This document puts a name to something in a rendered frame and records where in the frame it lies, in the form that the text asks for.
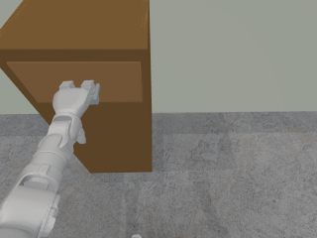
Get robot left hand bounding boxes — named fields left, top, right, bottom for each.
left=53, top=79, right=96, bottom=144

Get left robot forearm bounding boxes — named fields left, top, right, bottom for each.
left=0, top=112, right=81, bottom=218

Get handle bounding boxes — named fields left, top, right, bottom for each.
left=90, top=83, right=100, bottom=105

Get cabinet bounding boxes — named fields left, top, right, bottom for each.
left=0, top=0, right=153, bottom=174

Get robot left upper arm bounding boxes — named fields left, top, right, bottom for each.
left=0, top=185, right=60, bottom=238

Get drawer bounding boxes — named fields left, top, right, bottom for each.
left=6, top=61, right=143, bottom=103

